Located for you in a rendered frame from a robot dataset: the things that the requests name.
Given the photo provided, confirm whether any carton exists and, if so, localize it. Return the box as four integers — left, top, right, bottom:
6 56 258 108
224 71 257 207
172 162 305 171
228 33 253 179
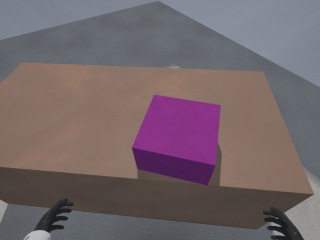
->
132 94 221 185

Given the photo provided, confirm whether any robot left forearm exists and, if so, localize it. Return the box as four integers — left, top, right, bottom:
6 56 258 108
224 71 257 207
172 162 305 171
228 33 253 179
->
24 230 51 240

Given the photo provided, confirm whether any left robot hand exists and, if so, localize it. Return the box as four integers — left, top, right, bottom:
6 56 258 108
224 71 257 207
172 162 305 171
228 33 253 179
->
34 198 74 233

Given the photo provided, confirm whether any pedestal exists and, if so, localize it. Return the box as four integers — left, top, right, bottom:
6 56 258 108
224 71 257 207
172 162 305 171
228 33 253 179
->
0 62 314 230

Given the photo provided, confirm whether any right robot hand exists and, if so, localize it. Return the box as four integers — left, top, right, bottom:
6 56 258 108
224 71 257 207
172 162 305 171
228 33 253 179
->
263 207 304 240

